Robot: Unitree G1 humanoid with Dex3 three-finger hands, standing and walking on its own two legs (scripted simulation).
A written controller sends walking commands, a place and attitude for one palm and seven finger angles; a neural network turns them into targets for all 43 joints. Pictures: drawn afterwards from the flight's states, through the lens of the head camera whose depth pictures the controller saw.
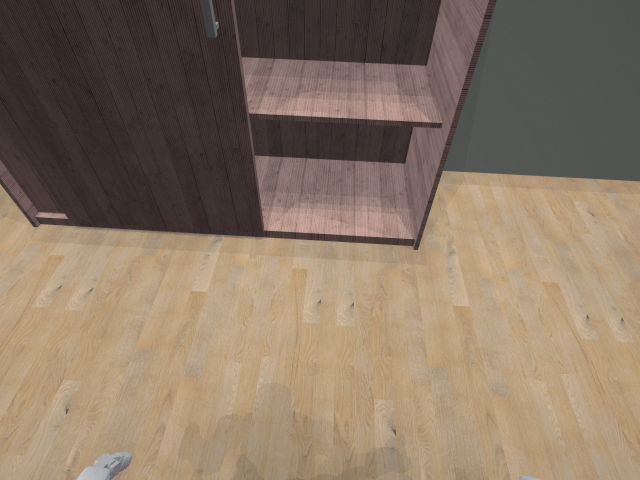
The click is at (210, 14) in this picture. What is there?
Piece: wardrobe's sliding door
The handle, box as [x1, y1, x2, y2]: [200, 0, 218, 37]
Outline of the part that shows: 200,0 207,37 215,37 217,34 216,29 218,27 218,23 214,21 211,0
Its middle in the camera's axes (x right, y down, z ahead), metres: -0.28 -0.59 +0.95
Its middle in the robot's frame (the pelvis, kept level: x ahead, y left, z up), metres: +1.11 +0.34 +0.16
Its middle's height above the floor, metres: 0.92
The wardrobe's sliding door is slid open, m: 0.64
